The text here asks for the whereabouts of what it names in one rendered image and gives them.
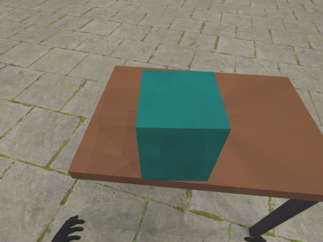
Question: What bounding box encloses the carton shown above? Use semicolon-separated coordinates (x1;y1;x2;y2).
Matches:
136;70;231;181

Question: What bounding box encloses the table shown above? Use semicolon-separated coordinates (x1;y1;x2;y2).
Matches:
68;66;323;237

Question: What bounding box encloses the left robot hand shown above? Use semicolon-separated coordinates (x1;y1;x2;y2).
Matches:
51;215;85;242

